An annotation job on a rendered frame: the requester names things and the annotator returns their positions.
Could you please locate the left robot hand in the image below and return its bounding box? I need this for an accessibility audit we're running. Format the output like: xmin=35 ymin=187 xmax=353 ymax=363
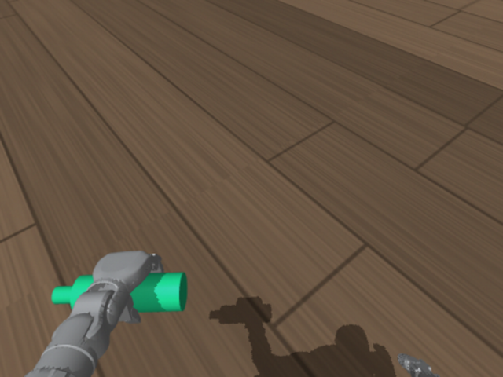
xmin=93 ymin=251 xmax=164 ymax=324

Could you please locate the bottle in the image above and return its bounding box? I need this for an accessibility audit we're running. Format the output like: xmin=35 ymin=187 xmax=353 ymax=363
xmin=52 ymin=272 xmax=187 ymax=313

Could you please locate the left robot arm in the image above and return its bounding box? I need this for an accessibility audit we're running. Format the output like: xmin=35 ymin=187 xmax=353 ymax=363
xmin=24 ymin=278 xmax=129 ymax=377

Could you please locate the right robot hand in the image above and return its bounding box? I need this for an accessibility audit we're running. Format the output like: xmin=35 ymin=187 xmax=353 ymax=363
xmin=398 ymin=353 xmax=440 ymax=377

